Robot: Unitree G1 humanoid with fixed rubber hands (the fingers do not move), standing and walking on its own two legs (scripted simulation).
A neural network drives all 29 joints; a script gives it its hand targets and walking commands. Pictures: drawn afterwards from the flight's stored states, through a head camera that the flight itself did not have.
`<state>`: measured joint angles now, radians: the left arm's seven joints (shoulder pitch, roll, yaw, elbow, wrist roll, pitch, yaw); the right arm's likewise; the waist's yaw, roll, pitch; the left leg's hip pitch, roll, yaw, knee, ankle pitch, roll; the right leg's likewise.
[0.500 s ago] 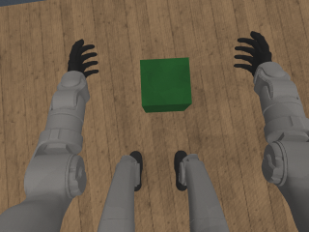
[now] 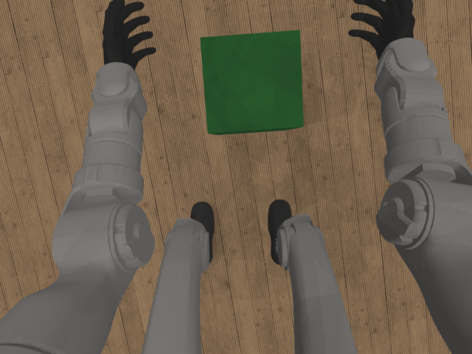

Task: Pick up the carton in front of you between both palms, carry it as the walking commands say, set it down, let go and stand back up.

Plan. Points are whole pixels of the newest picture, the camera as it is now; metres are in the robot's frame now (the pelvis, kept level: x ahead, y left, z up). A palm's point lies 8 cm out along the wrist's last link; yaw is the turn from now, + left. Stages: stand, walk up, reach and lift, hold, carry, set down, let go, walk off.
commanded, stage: reach and lift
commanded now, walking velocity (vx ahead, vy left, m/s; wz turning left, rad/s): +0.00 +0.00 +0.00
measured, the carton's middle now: (250, 92) +0.51 -0.03 -0.49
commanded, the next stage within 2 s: none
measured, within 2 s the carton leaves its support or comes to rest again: leaves its support in 1.56 s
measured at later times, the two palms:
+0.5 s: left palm (164, 91) +0.51 +0.16 -0.37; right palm (336, 81) +0.51 -0.21 -0.37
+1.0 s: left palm (177, 90) +0.51 +0.14 -0.41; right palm (327, 82) +0.52 -0.21 -0.41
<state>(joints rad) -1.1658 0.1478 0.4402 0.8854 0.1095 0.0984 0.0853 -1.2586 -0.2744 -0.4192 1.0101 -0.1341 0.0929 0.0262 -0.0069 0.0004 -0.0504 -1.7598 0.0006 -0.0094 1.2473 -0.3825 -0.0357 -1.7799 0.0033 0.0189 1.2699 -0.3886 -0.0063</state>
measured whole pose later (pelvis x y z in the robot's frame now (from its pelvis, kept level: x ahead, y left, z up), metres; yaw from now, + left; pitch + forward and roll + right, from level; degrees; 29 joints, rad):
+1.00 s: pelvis -0.05 +0.01 -0.24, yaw +1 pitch +36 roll +3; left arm -1.55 0.29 0.13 1.15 -0.21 0.08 0.17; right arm -1.62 -0.46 -0.03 1.25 0.22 0.07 -0.05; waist -0.02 0.03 0.42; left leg -2.23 -0.03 -0.01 2.19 -0.60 -0.05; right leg -2.26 0.01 0.04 2.22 -0.59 0.01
